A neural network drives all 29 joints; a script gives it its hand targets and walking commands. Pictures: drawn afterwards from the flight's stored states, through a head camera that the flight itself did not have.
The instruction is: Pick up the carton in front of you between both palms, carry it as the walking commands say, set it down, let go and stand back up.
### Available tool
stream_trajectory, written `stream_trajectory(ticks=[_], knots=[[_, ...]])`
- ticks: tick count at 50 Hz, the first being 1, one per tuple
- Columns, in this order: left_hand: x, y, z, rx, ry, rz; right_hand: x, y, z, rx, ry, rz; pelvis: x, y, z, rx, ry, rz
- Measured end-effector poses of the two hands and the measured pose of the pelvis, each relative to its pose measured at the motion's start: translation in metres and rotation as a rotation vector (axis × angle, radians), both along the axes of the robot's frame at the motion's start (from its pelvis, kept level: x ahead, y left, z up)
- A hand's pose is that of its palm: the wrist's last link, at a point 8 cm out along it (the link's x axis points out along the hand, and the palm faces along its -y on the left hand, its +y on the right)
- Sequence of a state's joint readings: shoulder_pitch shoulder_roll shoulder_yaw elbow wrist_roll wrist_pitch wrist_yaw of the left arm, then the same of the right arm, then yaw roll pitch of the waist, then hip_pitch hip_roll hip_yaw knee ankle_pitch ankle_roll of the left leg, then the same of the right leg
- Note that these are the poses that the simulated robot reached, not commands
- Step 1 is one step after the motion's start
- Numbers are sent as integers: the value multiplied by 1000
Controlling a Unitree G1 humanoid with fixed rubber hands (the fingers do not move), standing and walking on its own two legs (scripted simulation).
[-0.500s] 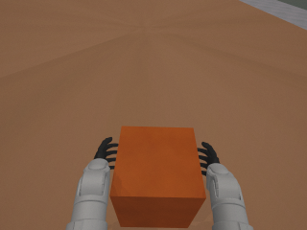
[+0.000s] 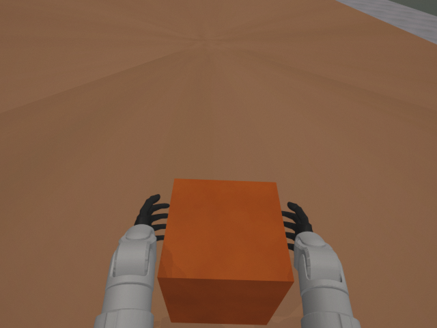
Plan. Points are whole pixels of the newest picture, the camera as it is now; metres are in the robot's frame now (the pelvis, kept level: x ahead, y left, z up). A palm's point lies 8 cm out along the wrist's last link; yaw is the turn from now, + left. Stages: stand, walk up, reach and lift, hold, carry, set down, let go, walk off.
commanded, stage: set down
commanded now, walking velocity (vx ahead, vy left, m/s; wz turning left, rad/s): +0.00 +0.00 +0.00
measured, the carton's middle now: (222, 254) +0.31 +0.00 -0.04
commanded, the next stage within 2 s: none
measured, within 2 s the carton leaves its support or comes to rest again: neither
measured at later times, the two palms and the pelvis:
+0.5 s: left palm (153, 259) +0.33 +0.16 -0.12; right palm (277, 260) +0.34 -0.14 -0.12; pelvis -0.03 -0.02 -0.04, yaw +1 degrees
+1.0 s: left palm (158, 273) +0.37 +0.16 -0.26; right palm (262, 267) +0.39 -0.14 -0.26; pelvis -0.06 -0.01 -0.18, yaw -2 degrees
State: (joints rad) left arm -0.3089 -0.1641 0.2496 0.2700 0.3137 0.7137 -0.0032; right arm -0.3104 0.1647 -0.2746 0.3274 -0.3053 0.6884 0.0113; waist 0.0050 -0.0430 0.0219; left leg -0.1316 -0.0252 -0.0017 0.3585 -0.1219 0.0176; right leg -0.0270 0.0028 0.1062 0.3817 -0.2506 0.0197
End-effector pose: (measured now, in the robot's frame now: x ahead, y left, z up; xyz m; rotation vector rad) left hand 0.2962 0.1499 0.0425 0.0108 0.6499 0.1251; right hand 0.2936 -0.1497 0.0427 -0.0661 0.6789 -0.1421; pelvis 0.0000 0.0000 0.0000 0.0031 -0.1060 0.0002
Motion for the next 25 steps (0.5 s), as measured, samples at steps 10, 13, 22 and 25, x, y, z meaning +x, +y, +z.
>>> stream_trajectory(ticks=[10, 13, 22, 25], knots=[[20, -3, -18, -24, 23, 49, 24, -1, -18, 15, 26, -2, -3, -14, -6, 3, 37, 8], [28, 0, -34, -22, 32, 51, 34, 2, -33, 5, 36, 8, -6, -19, -9, 0, 78, 13], [33, 6, -128, 5, 53, 51, 45, 8, -126, -8, 56, 37, -20, -25, -30, -21, 337, 26], [34, 6, -162, -5, 44, 59, 46, 8, -161, 3, 48, 31, -25, -24, -44, -27, 445, 20]])
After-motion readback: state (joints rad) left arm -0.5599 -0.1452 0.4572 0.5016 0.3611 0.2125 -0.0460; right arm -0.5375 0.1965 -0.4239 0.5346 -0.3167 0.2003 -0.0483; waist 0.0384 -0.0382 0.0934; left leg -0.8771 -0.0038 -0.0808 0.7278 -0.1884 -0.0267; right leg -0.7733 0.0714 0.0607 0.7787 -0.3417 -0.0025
